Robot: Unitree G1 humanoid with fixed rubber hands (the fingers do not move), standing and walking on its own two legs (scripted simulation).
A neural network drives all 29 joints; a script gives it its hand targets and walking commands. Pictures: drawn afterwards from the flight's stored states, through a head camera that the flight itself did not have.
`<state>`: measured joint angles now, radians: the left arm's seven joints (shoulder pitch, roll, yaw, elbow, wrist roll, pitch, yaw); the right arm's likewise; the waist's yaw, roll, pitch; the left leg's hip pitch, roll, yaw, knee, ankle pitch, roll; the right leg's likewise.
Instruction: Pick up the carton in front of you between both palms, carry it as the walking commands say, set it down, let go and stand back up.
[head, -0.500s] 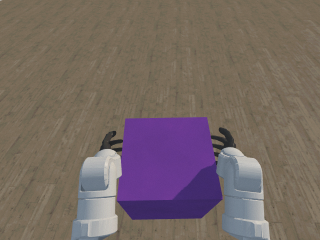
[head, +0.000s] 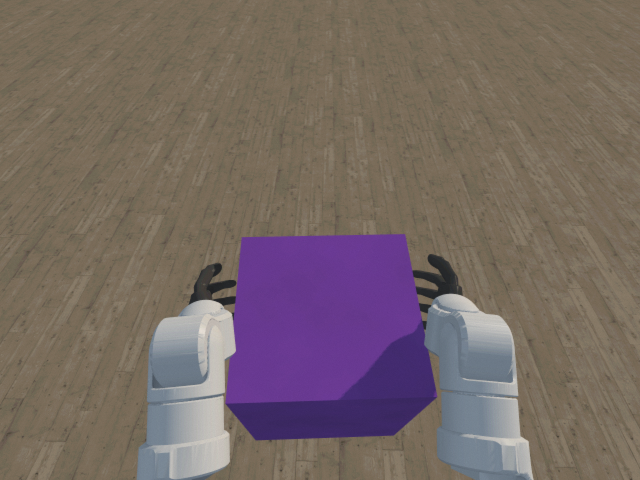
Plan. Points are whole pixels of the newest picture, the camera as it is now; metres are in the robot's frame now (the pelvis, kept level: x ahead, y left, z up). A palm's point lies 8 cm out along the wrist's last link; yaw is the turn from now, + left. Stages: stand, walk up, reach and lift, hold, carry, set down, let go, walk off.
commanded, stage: carry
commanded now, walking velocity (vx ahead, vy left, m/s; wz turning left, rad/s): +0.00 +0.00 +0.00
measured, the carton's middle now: (324, 345) +0.32 +0.01 -0.01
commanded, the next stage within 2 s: hold in 1.58 s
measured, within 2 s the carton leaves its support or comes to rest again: neither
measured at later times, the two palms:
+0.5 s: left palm (233, 345) +0.28 +0.12 +0.04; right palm (464, 344) +0.29 -0.16 +0.05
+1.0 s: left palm (224, 377) +0.24 +0.12 +0.04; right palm (478, 378) +0.24 -0.17 +0.05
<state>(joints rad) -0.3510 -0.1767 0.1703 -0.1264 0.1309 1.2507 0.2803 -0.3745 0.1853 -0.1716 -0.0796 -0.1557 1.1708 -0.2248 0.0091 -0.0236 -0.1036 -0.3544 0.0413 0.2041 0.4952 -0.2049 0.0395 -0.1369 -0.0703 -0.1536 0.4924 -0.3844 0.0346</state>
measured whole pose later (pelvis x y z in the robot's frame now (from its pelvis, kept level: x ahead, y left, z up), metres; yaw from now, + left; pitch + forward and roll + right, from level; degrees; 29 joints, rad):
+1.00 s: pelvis -0.06 -0.02 -0.01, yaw -1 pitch +1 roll +0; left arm -0.28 -0.16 0.21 0.26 0.28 0.73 0.03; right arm -0.30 0.16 -0.23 0.26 -0.28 0.69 -0.03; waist 0.00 0.00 -0.10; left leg -0.38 0.09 0.18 0.51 -0.14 0.02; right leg -0.18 -0.05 -0.20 0.55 -0.38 -0.02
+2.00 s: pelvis -0.07 +0.02 +0.01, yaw -16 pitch -7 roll +0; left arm -0.30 -0.16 0.23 0.29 0.32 0.72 0.03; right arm -0.31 0.16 -0.27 0.33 -0.29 0.67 0.00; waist 0.00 -0.05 0.04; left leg -0.13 0.00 -0.03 0.38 -0.13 -0.01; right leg -0.03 0.02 0.09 0.42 -0.26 0.00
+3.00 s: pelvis -0.09 +0.02 -0.04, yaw -16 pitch +21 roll -2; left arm -0.60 -0.09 0.43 0.56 0.39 0.24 -0.05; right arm -0.58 0.26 -0.46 0.52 -0.32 0.20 -0.13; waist 0.04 -0.06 0.08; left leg -0.91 -0.01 -0.10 0.75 -0.19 -0.03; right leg -0.81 0.08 0.08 0.78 -0.33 0.01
